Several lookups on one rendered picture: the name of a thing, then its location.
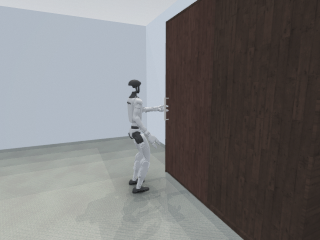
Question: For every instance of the right robot forearm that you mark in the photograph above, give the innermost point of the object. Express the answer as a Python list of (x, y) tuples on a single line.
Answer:
[(141, 126)]

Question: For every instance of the right robot shin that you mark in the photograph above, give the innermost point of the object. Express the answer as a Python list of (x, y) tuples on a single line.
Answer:
[(142, 172)]

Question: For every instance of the left robot hand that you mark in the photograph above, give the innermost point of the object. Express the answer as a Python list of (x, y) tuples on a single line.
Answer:
[(160, 108)]

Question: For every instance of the wardrobe door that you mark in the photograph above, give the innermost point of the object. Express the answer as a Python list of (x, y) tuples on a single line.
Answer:
[(189, 76), (265, 80)]

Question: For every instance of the left robot forearm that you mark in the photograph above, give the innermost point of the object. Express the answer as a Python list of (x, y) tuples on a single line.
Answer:
[(148, 109)]

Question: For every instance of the right robot foot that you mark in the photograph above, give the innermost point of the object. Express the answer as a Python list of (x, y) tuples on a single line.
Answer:
[(142, 189)]

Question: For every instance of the right robot upper arm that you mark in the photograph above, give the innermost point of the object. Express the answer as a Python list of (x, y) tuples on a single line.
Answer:
[(137, 106)]

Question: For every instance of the right robot hand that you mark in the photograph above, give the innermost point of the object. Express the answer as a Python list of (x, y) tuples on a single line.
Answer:
[(152, 140)]

